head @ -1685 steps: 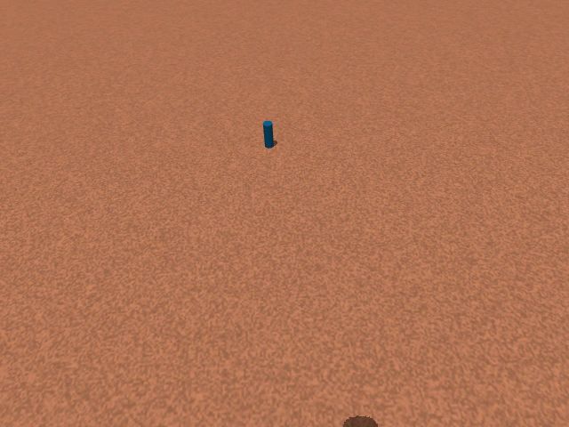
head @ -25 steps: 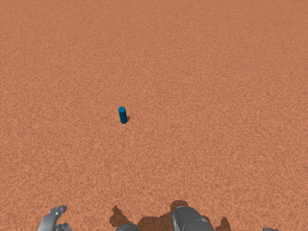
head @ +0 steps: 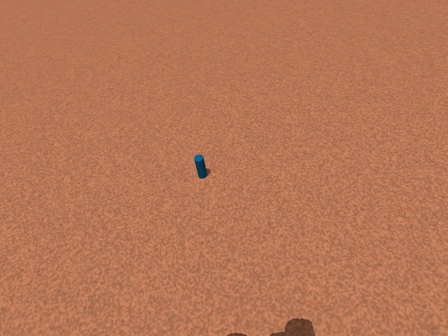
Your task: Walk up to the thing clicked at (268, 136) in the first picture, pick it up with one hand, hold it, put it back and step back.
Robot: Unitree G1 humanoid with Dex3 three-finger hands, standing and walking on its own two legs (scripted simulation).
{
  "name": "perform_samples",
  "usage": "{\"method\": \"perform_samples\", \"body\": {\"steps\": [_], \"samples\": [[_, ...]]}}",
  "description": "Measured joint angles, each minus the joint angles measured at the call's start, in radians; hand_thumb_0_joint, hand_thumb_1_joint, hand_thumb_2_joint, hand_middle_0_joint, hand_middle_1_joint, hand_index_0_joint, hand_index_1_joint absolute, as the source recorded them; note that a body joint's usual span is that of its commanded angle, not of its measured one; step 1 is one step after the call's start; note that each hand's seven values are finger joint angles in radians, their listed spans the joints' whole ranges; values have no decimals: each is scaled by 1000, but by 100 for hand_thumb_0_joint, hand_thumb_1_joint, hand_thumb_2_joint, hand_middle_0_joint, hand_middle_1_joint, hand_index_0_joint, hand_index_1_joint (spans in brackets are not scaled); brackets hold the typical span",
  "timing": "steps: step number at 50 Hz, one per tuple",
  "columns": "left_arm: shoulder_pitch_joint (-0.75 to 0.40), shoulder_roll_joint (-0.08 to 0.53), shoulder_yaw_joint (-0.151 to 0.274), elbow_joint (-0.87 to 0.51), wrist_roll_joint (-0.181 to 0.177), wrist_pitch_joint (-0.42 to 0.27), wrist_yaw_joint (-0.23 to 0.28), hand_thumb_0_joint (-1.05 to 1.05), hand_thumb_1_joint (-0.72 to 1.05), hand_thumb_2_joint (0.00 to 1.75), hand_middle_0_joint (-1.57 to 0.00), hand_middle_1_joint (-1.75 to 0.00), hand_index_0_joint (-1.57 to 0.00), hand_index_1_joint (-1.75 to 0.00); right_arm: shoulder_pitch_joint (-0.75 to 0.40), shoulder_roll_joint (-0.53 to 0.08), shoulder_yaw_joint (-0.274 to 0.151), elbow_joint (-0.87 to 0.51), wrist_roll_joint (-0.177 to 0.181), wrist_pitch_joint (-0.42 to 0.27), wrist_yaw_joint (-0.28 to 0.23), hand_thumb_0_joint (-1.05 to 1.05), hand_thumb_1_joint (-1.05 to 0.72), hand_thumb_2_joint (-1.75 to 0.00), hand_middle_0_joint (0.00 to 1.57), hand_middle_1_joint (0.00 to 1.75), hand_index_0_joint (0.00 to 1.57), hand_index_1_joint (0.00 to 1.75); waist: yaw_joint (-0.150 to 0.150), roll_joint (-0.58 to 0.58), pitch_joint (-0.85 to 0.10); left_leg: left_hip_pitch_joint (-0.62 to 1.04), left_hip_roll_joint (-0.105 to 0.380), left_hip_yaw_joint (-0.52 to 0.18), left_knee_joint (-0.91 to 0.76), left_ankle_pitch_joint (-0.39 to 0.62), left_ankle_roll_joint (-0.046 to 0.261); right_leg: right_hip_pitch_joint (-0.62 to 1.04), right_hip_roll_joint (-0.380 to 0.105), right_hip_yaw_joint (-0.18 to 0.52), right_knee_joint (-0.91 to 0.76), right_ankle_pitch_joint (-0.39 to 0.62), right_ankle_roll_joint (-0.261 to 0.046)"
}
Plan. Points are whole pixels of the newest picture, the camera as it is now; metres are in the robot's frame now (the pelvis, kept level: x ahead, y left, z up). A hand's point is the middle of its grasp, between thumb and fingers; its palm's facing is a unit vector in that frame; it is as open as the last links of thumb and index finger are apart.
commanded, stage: step back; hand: left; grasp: from the side
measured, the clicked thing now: (200, 166) +1.05 +0.23 -0.68
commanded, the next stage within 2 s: stand in 0.90 s
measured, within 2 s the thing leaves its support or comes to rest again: neither
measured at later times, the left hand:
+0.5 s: hand out of the picture +0.11 +0.25 -0.13, palm faces +0.03 -0.92 -0.38, open 7.4 cm
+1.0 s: hand (111, 329) +0.16 +0.27 -0.13, palm faces +0.02 -0.93 -0.36, open 7.4 cm
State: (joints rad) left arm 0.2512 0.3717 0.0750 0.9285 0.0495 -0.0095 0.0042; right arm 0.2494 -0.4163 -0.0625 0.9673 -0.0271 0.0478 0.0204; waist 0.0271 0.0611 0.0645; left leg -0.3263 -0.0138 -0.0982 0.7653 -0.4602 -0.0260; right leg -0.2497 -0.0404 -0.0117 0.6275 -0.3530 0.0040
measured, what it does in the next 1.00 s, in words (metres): steps on the spot: left foot, then right foot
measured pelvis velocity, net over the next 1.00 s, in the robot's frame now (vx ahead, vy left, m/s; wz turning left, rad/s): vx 0.06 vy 0.02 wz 0.00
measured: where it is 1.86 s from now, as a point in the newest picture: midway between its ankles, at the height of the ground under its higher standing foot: outside the picture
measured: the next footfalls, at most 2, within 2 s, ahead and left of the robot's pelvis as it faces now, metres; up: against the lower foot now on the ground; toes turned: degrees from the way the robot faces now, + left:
left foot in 0.02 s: +0.05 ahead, +0.14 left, +0.00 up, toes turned -3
right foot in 0.30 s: +0.09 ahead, -0.12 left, +0.00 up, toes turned -2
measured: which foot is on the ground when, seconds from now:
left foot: up 0.00-0.00, down 0.02-0.34, up 0.36-0.56, down 0.58-1.00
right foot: down 0.00-0.06, up 0.08-0.28, down 0.30-1.00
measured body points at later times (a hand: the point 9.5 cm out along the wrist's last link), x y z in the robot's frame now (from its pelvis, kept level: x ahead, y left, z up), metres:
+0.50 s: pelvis +0.03 -0.01 +0.01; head +0.05 -0.03 +0.45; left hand +0.11 +0.30 -0.11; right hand +0.10 -0.32 -0.13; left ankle +0.03 +0.13 -0.70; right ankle +0.05 -0.12 -0.73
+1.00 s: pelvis +0.06 +0.02 +0.02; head +0.07 +0.02 +0.46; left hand +0.16 +0.32 -0.11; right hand +0.19 -0.28 -0.11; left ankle +0.07 +0.14 -0.73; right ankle +0.05 -0.12 -0.73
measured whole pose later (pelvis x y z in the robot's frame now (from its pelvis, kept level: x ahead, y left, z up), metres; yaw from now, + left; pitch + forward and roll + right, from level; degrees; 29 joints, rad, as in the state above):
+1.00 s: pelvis +0.06 +0.02 +0.02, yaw +0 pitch -3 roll +0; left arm 0.07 0.36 0.01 1.08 0.00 -0.01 0.01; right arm 0.03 -0.33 -0.01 1.08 -0.01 -0.02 0.00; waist 0.02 0.00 0.07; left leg -0.17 0.02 0.01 0.46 -0.24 -0.01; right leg -0.13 -0.04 -0.02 0.45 -0.27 0.03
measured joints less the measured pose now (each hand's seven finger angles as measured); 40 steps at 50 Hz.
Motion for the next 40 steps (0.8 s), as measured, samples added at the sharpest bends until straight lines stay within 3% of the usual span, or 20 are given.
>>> {"method": "perform_samples", "body": {"steps": [1, 2, 4, 7, 9, 14, 17, 19, 22, 27, 31, 40], "samples": [[-9, 8, 1, -5, -2, 1, -2, 0, 90, 90, -20, -30, -21, -30, 10, 5, -1, 11, -2, -6, 3, 1, -91, -90, 20, 30, 20, 30, -3, -7, 1, 40, 7, 20, -89, 9, 5, -6, -10, -10, 15, -7, 5], [-21, 19, 2, -8, -5, 4, -2, 0, 90, 90, -20, -30, -21, -30, 10, 17, -3, 24, -5, -13, 3, 1, -91, -90, 20, 30, 20, 30, -1, -32, 13, 66, -8, 33, -149, 100, 8, -11, -31, -5, 37, -17, 11], [-22, 39, 3, -7, -13, 11, 1, 0, 90, 90, -20, -30, -21, -30, 0, 49, -3, 36, -12, -29, 3, 1, -91, -90, 20, 30, 20, 30, 14, -94, 32, 105, -41, 76, -193, 164, 17, -27, -59, 43, 97, -38, -6], [-19, 39, -6, 27, -22, 26, -3, 0, 90, 90, -20, -30, -20, -30, 15, 66, 2, 21, -13, -55, 8, 1, -91, -90, 20, 30, 20, 30, -18, -86, -1, 104, -22, 62, -200, 158, 42, -79, -5, 42, 227, -150, -25], [-21, 44, -8, 32, -27, 22, -10, 0, 90, 90, -20, -30, -20, -30, 17, 74, 6, 16, -14, -61, 7, 1, -90, -90, 21, 30, 20, 30, -25, -88, -8, 120, -7, 60, -227, 167, 43, -100, 10, 31, 253, -147, -32], [-40, 42, -6, 35, -28, 2, -23, 0, 90, 90, -20, -30, -20, -30, 3, 65, 5, 1, -13, -66, 5, 1, -90, -90, 21, 30, 20, 30, -40, -87, -1, 126, 12, 59, -224, 158, 19, -84, 9, 4, 96, -83, -28], [-58, 19, -5, 44, -22, -18, -14, 0, 90, 90, -20, -30, -20, -30, -9, 39, 4, 0, 1, -47, -3, 1, -90, -90, 21, 30, 20, 30, -39, -43, 11, 98, 46, 40, -129, 98, 10, -30, 42, -25, -34, 96, -24], [-65, -3, -10, 45, -13, -27, -8, 0, 90, 90, -20, -30, -20, -30, -14, 33, 5, 9, 8, -34, -16, 1, -90, -90, 21, 30, 20, 30, -34, -18, 5, 57, 31, -6, -29, 18, 24, -24, 54, -44, -27, 82, -27], [-70, -23, -18, 44, -10, -27, -9, 0, 90, 90, -20, -30, -21, -30, -20, 32, 9, 21, 10, -35, -21, 1, -91, -90, 20, 30, 20, 30, -12, -28, -1, 9, -1, 14, 71, -47, 30, -12, 35, -37, -32, 61, -34], [-82, -38, -31, 47, -19, -35, -7, 0, 90, 90, -20, -30, -21, -30, -36, 27, 13, 34, 10, -48, -20, 1, -91, -90, 20, 30, 20, 30, -2, -26, 8, 0, 20, 40, -15, 11, 28, 12, 15, -44, -48, 50, -18], [-106, -20, -36, 57, -35, -15, -3, 0, 90, 90, -20, -30, -21, -30, -62, 45, 10, 50, 3, -62, -24, 1, -91, -90, 20, 30, 20, 30, -8, -60, 31, 59, 16, 81, -187, 210, 13, 5, -20, -38, 19, 0, 4], [-142, 5, -44, 103, -48, -6, 4, 0, 90, 90, -20, -30, -20, -30, -151, 92, 40, 87, 12, -54, -20, 1, -90, -90, 21, 30, 20, 30, -8, -72, 20, 78, 41, 96, -202, 176, 10, 51, 8, -21, -81, 37, 14]]}}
